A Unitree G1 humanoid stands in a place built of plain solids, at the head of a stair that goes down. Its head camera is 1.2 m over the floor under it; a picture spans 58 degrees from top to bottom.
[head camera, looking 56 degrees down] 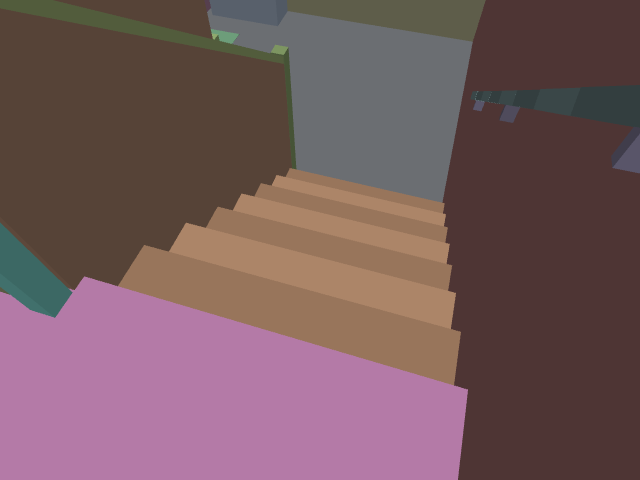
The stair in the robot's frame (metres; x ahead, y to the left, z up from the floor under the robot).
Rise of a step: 0.18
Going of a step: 0.25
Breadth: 1.20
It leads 17 degrees to the right of straight ahead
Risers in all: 8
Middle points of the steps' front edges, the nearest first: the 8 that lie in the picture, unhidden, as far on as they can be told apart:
0.49 0.17 0.00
0.73 0.10 -0.18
0.97 0.03 -0.36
1.21 -0.05 -0.54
1.45 -0.12 -0.72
1.69 -0.19 -0.90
1.92 -0.26 -1.09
2.16 -0.34 -1.27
